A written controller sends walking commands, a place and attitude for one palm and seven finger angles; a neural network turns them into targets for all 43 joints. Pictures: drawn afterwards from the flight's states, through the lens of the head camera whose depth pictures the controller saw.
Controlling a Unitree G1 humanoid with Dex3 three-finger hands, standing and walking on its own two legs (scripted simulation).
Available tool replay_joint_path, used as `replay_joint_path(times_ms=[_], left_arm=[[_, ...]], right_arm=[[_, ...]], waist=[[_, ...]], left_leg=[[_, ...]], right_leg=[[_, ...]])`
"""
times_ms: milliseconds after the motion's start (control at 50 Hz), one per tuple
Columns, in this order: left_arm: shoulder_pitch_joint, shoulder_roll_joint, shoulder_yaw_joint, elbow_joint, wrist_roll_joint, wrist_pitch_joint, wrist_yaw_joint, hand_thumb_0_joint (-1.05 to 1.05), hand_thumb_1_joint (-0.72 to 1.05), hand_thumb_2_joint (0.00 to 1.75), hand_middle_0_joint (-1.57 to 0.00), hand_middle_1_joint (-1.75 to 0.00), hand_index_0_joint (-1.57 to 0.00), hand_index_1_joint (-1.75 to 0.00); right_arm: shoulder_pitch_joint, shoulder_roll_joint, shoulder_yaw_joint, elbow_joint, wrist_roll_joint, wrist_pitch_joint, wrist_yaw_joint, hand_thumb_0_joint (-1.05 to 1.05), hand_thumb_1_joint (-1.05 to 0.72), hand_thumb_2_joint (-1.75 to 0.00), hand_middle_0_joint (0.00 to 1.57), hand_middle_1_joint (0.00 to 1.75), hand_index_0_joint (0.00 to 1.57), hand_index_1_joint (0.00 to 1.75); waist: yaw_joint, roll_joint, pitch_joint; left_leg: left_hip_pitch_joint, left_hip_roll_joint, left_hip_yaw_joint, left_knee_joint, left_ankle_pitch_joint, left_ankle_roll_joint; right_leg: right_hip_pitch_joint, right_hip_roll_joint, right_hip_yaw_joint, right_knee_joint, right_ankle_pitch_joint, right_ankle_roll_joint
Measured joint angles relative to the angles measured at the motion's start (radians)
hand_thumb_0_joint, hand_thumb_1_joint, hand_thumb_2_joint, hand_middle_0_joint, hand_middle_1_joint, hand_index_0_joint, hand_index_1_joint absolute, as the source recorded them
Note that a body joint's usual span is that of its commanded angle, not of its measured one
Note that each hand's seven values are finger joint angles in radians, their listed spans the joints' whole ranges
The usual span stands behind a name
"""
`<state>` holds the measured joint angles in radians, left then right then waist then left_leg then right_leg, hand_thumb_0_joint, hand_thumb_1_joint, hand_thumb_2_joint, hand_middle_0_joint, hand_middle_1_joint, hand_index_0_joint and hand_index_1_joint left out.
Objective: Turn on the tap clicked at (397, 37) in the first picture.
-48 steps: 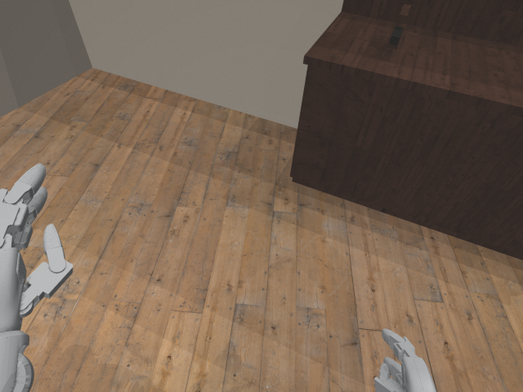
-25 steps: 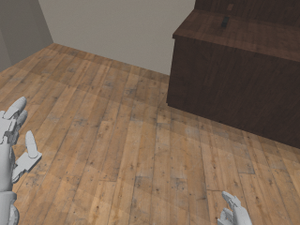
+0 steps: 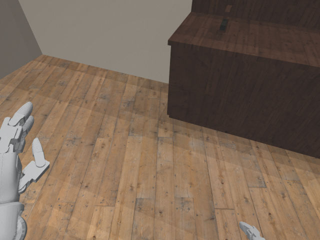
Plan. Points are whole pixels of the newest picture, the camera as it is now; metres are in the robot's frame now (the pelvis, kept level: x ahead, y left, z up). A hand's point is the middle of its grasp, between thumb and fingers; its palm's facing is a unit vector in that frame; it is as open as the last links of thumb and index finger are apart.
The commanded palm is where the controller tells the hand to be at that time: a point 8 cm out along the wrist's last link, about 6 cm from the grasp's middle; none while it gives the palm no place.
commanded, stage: walk to a spot facing it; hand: left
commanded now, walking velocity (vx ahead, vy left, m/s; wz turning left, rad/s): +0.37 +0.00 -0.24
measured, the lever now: (222, 27) +1.21 -0.29 +0.06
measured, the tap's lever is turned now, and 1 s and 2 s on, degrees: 0 0 0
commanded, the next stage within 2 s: turn to face it in 0.84 s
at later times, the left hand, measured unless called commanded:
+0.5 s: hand (104, 91) +0.41 +0.17 +0.18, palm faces +0.25 -0.83 -0.49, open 7.5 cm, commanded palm +0.36 +0.22 +0.19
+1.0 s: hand (124, 57) +0.58 +0.15 +0.18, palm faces +0.31 -0.86 -0.40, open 7.4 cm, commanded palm +0.53 +0.19 +0.19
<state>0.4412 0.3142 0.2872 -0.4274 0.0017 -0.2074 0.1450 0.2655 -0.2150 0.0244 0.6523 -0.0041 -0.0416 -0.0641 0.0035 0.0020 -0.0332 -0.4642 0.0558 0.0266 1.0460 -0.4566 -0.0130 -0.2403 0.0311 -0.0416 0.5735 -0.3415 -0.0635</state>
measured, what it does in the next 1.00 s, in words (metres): walks ahead: left foot, then right foot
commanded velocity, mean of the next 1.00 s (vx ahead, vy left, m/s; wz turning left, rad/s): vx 0.31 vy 0.00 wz -0.05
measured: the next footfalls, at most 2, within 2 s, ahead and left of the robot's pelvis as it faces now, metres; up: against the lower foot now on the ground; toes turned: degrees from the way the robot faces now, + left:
left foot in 0.18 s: +0.16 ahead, +0.14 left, +0.00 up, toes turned +6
right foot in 0.52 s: +0.26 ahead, -0.16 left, +0.00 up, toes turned -20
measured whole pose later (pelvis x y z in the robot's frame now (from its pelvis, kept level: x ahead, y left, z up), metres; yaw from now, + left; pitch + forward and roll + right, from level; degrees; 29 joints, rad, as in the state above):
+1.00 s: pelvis +0.33 -0.06 -0.01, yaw -9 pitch -2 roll +1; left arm 0.47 0.40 0.42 -0.55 -0.03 -0.25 0.18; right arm 0.22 -0.22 -0.05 0.58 0.01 -0.03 -0.08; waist -0.01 -0.06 0.05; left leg -0.38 0.06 0.21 0.62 -0.19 0.04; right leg -0.21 -0.10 -0.12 0.84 -0.52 0.00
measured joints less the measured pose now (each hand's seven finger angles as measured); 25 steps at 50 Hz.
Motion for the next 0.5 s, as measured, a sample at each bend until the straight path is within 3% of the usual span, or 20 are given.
replay_joint_path(times_ms=[60, 160, 200, 240, 280, 320, 360, 420, 500], left_arm=[[0.038, 0.021, 0.024, -0.024, -0.002, -0.021, 0.0, 0.01, 0.88, 0.9, -0.21, -0.3, -0.21, -0.3], [0.05, 0.069, 0.069, -0.082, -0.017, -0.032, 0.007, 0.01, 0.88, 0.89, -0.21, -0.3, -0.21, -0.3], [0.056, 0.08, 0.093, -0.105, -0.026, -0.036, 0.013, 0.01, 0.88, 0.89, -0.21, -0.3, -0.21, -0.3], [0.045, 0.08, 0.107, -0.086, -0.029, -0.039, 0.02, 0.01, 0.88, 0.9, -0.21, -0.3, -0.21, -0.3], [0.029, 0.074, 0.103, -0.054, -0.029, -0.027, 0.016, 0.01, 0.88, 0.9, -0.21, -0.3, -0.21, -0.3], [0.008, 0.062, 0.086, -0.04, -0.024, -0.01, 0.012, 0.02, 0.89, 0.9, -0.21, -0.3, -0.21, -0.3], [-0.002, 0.052, 0.069, -0.05, -0.017, -0.001, 0.007, 0.02, 0.89, 0.9, -0.21, -0.3, -0.21, -0.3], [0.014, 0.054, 0.065, -0.081, -0.011, -0.006, 0.002, 0.02, 0.89, 0.9, -0.21, -0.3, -0.21, -0.3], [0.039, 0.087, 0.093, -0.083, -0.013, -0.012, -0.002, 0.01, 0.88, 0.9, -0.21, -0.3, -0.21, -0.3]], right_arm=[[-0.007, -0.014, -0.007, -0.01, -0.003, 0.01, -0.001, 0.01, -0.9, -0.9, 0.21, 0.3, 0.2, 0.3], [-0.008, -0.03, -0.024, -0.047, -0.004, 0.001, -0.007, 0.01, -0.91, -0.9, 0.21, 0.3, 0.2, 0.3], [-0.024, -0.028, -0.031, -0.06, -0.002, -0.007, -0.012, 0.01, -0.9, -0.9, 0.21, 0.3, 0.2, 0.3], [-0.058, 0.0, -0.032, -0.058, 0.0, -0.004, -0.015, 0.01, -0.91, -0.9, 0.2, 0.3, 0.2, 0.3], [-0.078, 0.026, -0.022, -0.056, -0.003, -0.012, -0.014, 0.01, -0.91, -0.9, 0.2, 0.3, 0.2, 0.3], [-0.083, 0.049, -0.009, -0.058, -0.001, -0.024, -0.008, 0.01, -0.91, -0.9, 0.2, 0.3, 0.2, 0.3], [-0.079, 0.068, 0.006, -0.061, 0.001, -0.034, -0.002, 0.01, -0.91, -0.9, 0.2, 0.3, 0.2, 0.3], [-0.064, 0.088, 0.024, -0.068, -0.001, -0.043, 0.004, 0.01, -0.9, -0.9, 0.21, 0.3, 0.2, 0.3], [-0.033, 0.091, 0.027, -0.074, -0.001, -0.042, 0.006, 0.01, -0.9, -0.9, 0.21, 0.3, 0.21, 0.3]], waist=[[-0.005, -0.016, 0.017], [-0.003, -0.032, 0.049], [0.002, -0.046, 0.057], [0.009, -0.069, 0.065], [0.0, -0.06, 0.058], [-0.007, -0.041, 0.053], [-0.005, -0.025, 0.056], [-0.002, -0.004, 0.064], [-0.004, 0.034, 0.076]], left_leg=[[-0.028, 0.018, 0.031, -0.084, 0.059, 0.0], [0.066, 0.03, 0.088, -0.429, 0.202, 0.012], [0.113, 0.022, 0.117, -0.483, 0.263, 0.025], [0.134, 0.023, 0.156, -0.434, 0.205, 0.018], [0.163, 0.037, 0.17, -0.434, 0.164, 0.011], [0.196, 0.052, 0.173, -0.461, 0.158, 0.004], [0.232, 0.067, 0.179, -0.495, 0.158, -0.007], [0.283, 0.092, 0.192, -0.532, 0.146, -0.031], [0.318, 0.137, 0.192, -0.486, 0.079, -0.064]], right_leg=[[0.036, -0.003, 0.025, -0.065, 0.02, 0.007], [0.076, -0.004, 0.047, -0.049, -0.032, 0.026], [0.047, -0.011, 0.068, 0.071, -0.098, 0.033], [-0.034, -0.023, 0.071, 0.296, -0.162, 0.039], [-0.122, -0.026, 0.037, 0.481, -0.169, 0.046], [-0.197, -0.045, -0.002, 0.562, -0.145, 0.055], [-0.247, -0.073, -0.032, 0.531, -0.1, 0.062], [-0.262, -0.106, -0.074, 0.353, -0.037, 0.069], [-0.192, -0.1, -0.134, 0.108, 0.047, 0.069]])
